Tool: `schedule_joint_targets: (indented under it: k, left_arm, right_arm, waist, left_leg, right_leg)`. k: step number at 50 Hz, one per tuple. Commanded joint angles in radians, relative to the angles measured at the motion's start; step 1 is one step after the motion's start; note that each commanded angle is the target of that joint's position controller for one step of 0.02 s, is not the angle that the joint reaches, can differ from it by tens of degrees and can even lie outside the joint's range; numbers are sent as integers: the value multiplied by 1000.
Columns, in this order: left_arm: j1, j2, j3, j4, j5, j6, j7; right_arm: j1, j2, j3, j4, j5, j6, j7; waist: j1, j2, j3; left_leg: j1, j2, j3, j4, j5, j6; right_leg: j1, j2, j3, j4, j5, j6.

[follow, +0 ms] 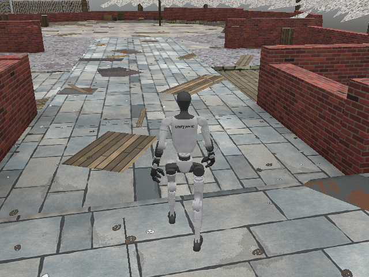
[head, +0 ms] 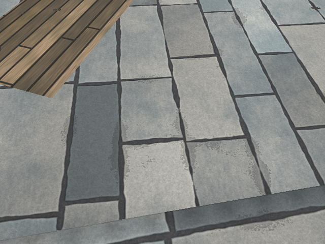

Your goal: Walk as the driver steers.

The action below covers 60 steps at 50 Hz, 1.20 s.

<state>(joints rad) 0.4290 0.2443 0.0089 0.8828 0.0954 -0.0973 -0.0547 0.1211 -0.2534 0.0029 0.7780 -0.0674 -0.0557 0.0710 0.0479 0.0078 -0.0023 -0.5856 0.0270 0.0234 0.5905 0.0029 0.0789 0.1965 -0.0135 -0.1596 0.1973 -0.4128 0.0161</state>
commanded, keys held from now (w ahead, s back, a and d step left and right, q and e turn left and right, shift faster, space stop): w+q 0.32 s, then w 0.68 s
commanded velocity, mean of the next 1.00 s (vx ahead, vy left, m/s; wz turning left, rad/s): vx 0.50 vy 0.00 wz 0.29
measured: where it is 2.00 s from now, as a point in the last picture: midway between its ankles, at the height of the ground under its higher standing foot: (117, 127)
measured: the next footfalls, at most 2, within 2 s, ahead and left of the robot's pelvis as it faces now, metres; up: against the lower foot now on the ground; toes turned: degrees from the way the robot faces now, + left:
left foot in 0.02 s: +0.21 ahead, +0.11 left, +0.00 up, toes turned +3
right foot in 0.48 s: +0.50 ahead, -0.05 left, +0.00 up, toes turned +14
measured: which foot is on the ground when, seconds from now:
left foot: up 0.00-0.00, down 0.02-0.48, up 0.50-1.00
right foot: down 0.00-0.06, up 0.08-0.46, down 0.48-1.00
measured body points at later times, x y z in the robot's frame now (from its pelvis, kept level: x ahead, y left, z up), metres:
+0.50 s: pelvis +0.33 +0.03 +0.00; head +0.34 +0.03 +0.45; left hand +0.49 +0.29 -0.08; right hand +0.40 -0.23 -0.13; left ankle +0.17 +0.11 -0.72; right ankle +0.46 -0.05 -0.72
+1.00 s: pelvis +0.59 +0.11 -0.03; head +0.60 +0.13 +0.42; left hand +0.40 +0.25 -0.17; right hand +0.86 +0.01 -0.12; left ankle +0.74 +0.32 -0.73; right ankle +0.46 -0.06 -0.72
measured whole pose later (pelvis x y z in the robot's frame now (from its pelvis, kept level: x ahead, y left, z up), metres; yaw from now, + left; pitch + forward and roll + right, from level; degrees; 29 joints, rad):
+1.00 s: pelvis +0.59 +0.11 -0.03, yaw +18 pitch +1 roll -3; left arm 0.63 0.17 -0.04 1.00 0.09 -0.11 -0.04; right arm 0.07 -0.20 0.03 0.74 -0.09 -0.04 0.07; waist 0.16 0.04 -0.03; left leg -0.63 0.12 -0.03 0.55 0.35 0.03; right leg -0.01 0.04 -0.07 0.61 -0.63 -0.02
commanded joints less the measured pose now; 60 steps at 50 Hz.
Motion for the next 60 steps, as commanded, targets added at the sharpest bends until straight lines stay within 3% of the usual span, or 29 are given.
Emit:
schedule_joint_targets:
  k: [1,2,3,4,5,6,8,11,15,20,23,24,25,26,27,28,31,37,40,43,47,52,53,55,56,57,58,59,60]
  left_arm:
    - [-20,226,46,-35,1,-10,5]
    - [7,205,38,-37,28,-20,5]
    - [178,79,-11,-53,53,-32,-4]
    - [84,115,-3,-44,28,-30,-38]
    - [-138,99,1,-115,-27,-28,-40]
    - [-252,127,7,-143,-30,-37,-15]
    - [-209,107,-6,-156,11,-32,34]
    - [-154,72,-22,-158,7,6,54]
    - [-276,34,-49,-189,-20,34,38]
    - [-434,111,-41,-210,-28,11,25]
    - [-420,142,-27,-200,-38,-13,33]
    - [-263,185,-5,-154,-49,-28,36]
    - [-27,241,11,-105,-49,-34,32]
    - [152,211,3,-67,-43,-16,21]
    - [128,182,9,-54,-26,-22,27]
    - [8,148,1,-71,-34,-19,33]
    - [-148,19,-34,-103,-42,-13,56]
    - [-62,118,20,-44,-13,-29,21]
    - [26,45,2,6,15,-36,23]
    - [244,30,-6,86,-8,-36,44]
    - [209,12,-34,78,5,-12,17]
    - [251,91,-11,119,-36,-16,38]
    - [165,155,42,121,-158,37,78]
    - [193,118,33,128,-122,55,89]
    - [220,54,27,137,-114,45,84]
    - [361,-45,4,148,-140,17,75]
    - [361,27,14,110,-167,-25,62]
    - [232,14,11,19,-196,-36,71]
    - [72,19,15,-22,-194,-29,99]
  right_arm:
    - [-60,-155,-48,-95,30,-40,-12]
    - [109,-207,-72,-44,37,-51,-22]
    - [346,-226,-81,2,39,-43,-42]
    - [561,-226,-79,69,23,-22,-43]
    - [595,-239,-92,119,3,-49,-45]
    - [493,-238,-98,107,21,-69,-46]
    - [318,-97,-47,89,27,-83,-37]
    - [99,-71,-28,-2,27,-87,-26]
    - [155,-161,-58,-9,8,-91,10]
    - [304,-181,-82,17,5,-69,33]
    - [288,-170,-77,20,-3,-59,22]
    - [255,-152,-71,10,-15,-66,19]
    - [338,-52,-43,-9,-31,-81,14]
    - [412,-20,-29,6,-36,-90,23]
    - [237,-82,-46,-27,-12,-84,15]
    - [186,-92,-47,-26,0,-74,-13]
    - [148,-49,-19,-34,-44,-51,-29]
    - [79,-4,-2,-51,-23,-10,1]
    - [52,-33,-5,-73,-33,-10,10]
    - [-105,-27,-9,-105,-24,-17,-17]
    - [-152,18,17,-113,-23,0,2]
    - [-236,-30,16,-119,-31,14,-3]
    - [-244,-100,-37,-110,184,-15,-8]
    - [127,-125,-58,17,145,-35,-16]
    - [365,-159,-75,95,113,-24,-19]
    - [447,-192,-73,126,76,-18,-24]
    - [496,-218,-88,139,89,4,-25]
    - [475,-264,-108,172,96,15,-31]
    - [337,-192,-95,158,96,15,-47]
  waist:
    - [-88,-80,32]
    - [-132,-45,-80]
    - [-139,127,-388]
    - [-262,116,-466]
    - [-303,76,-212]
    - [-278,77,-24]
    - [-134,37,-34]
    - [-11,20,-12]
    - [-68,12,35]
    - [-144,33,24]
    - [-101,47,-11]
    - [-26,2,-74]
    - [13,-214,-314]
    - [69,-296,-462]
    - [103,-103,-181]
    - [53,-61,-47]
    - [-31,-33,-52]
    - [-18,-34,-12]
    - [-7,-51,29]
    - [99,-54,51]
    - [89,-55,130]
    - [120,-12,205]
    - [82,0,263]
    - [-64,25,-20]
    - [-154,103,-153]
    - [-130,313,-347]
    - [-174,367,-509]
    - [-157,322,-512]
    - [-120,103,-312]
  left_leg:
    - [222,-119,100,-21,-62,69]
    - [501,-135,62,59,16,113]
    - [1073,63,-305,80,21,311]
    - [1220,232,-709,-147,-58,400]
    - [1099,222,-680,-229,-186,283]
    - [857,199,-595,-245,-230,234]
    - [529,177,-485,-282,-68,254]
    - [223,122,-405,-413,-188,243]
    - [75,33,-289,-408,-149,197]
    - [344,114,-386,-266,-33,193]
    - [366,94,-372,-157,114,126]
    - [250,33,-318,-12,211,66]
    - [60,-129,-206,304,-34,-29]
    - [-199,-217,-164,650,-650,-77]
    - [-366,-130,-190,779,-556,-52]
    - [-364,-63,-170,813,-435,-42]
    - [-161,54,-158,633,-293,-53]
    - [-45,59,-28,276,-76,-111]
    - [-222,110,-152,292,199,-65]
    - [-489,115,-138,113,250,-87]
    - [-16,87,-31,3,425,-51]
    - [-9,112,-38,-211,276,-47]
    - [32,82,-109,-236,221,-41]
    - [512,29,2,-210,404,-29]
    - [885,139,-71,-71,655,4]
    - [1232,296,-236,220,944,108]
    - [1265,353,-414,134,803,216]
    - [1183,457,-642,-106,128,309]
    - [933,413,-648,-260,-119,278]
  right_leg:
    - [-123,-231,-28,183,1010,-160]
    - [-261,-173,-65,412,1032,-108]
    - [-645,-77,-23,749,679,-13]
    - [-830,108,80,1046,-118,26]
    - [-1056,74,252,1192,-96,-22]
    - [-1116,-1,290,1210,-42,-36]
    - [-907,-73,296,1092,39,-57]
    - [-728,-101,262,903,9,-25]
    - [-595,-58,157,556,247,27]
    - [-671,-20,165,352,428,11]
    - [-515,5,114,341,434,-72]
    - [-283,-19,141,388,491,-141]
    - [121,-204,415,351,612,-358]
    - [398,-399,814,216,416,-513]
    - [176,-369,799,130,160,-385]
    - [-36,-334,676,89,33,-325]
    - [-285,-266,495,-12,268,-304]
    - [-416,-172,248,-40,455,-310]
    - [-307,-216,310,86,398,-313]
    - [7,-247,363,189,340,-303]
    - [-481,-162,273,217,83,-266]
    - [-264,-180,331,351,85,-205]
    - [-324,-172,313,491,352,-163]
    - [-406,-100,222,893,491,-108]
    - [-682,-13,181,1264,48,-40]
    - [-1000,53,290,1676,-434,-2]
    - [-1060,41,383,1744,-385,0]
    - [-1179,4,325,1751,-286,16]
    - [-1230,-54,210,1709,-158,27]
